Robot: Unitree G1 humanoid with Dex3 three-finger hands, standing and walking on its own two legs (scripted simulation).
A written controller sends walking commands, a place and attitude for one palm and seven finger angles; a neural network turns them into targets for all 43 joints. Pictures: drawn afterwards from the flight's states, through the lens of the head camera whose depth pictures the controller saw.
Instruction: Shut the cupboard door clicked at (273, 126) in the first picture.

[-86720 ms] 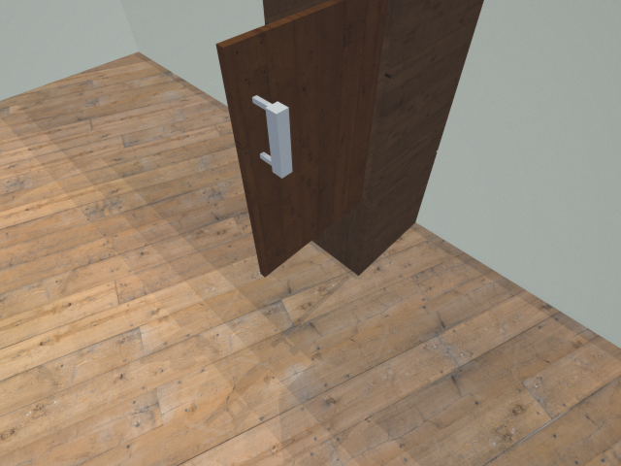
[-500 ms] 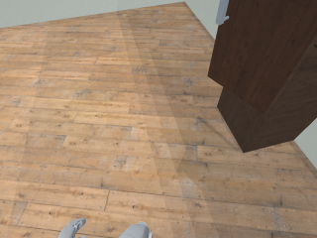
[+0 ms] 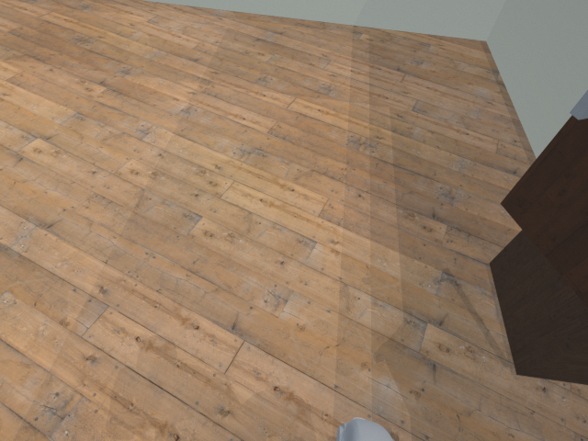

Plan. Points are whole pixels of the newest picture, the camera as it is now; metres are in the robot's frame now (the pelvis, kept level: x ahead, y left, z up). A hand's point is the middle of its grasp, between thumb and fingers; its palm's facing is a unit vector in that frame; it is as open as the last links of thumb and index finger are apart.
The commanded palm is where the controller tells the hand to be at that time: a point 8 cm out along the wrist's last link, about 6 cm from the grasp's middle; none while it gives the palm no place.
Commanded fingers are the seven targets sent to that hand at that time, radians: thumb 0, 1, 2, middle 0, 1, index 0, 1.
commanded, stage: walk to a spot facing it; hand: left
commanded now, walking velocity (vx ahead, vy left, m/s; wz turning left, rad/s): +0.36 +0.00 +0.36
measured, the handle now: out of the picture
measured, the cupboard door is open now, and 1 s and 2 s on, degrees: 25 25 25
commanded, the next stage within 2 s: turn to face it in 0.64 s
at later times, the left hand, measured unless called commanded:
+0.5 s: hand (209, 416) +0.17 +0.14 -0.15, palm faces +0.27 -0.94 -0.21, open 7.3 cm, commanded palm none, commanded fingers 0.00 0.90 0.90 -0.20 -0.30 -0.20 -0.30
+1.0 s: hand (150, 320) +0.32 +0.28 -0.17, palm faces +0.41 -0.89 -0.19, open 7.4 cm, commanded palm none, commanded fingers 0.00 0.90 0.90 -0.20 -0.30 -0.20 -0.30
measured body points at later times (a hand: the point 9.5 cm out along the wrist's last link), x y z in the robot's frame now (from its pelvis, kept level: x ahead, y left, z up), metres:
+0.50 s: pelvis +0.19 -0.04 +0.01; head +0.23 -0.04 +0.46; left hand +0.16 +0.19 -0.14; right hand +0.29 -0.27 -0.14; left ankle +0.19 +0.10 -0.64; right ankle +0.18 -0.13 -0.74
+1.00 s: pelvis +0.34 +0.08 +0.00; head +0.36 +0.11 +0.45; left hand +0.30 +0.32 -0.16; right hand +0.51 -0.11 -0.13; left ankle +0.35 +0.13 -0.74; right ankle +0.43 -0.08 -0.66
